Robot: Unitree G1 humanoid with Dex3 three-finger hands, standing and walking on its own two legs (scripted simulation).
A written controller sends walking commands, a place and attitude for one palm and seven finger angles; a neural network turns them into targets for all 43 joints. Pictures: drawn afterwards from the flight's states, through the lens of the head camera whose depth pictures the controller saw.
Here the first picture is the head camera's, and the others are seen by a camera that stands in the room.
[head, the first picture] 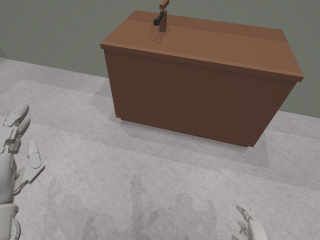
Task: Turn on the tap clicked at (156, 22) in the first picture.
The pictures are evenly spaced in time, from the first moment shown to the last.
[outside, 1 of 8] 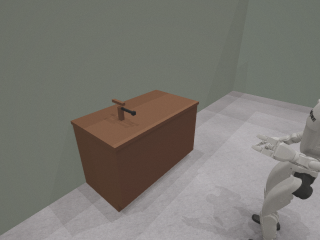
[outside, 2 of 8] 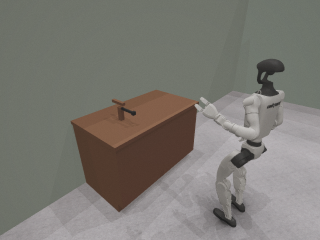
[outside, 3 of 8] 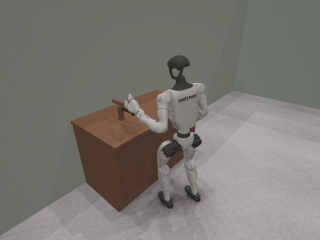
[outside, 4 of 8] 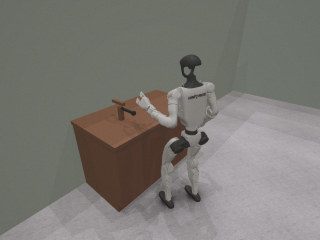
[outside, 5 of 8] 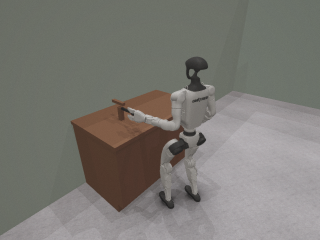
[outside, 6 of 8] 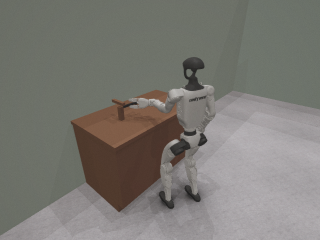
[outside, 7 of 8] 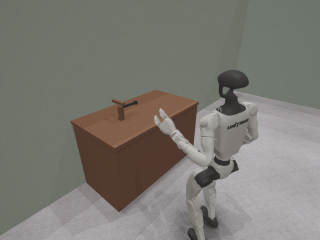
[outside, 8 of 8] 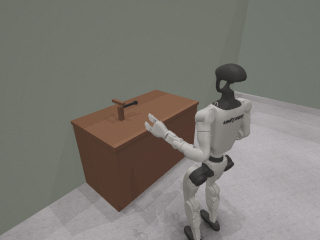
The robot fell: no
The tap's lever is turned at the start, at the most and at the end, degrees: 0 86 86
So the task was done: yes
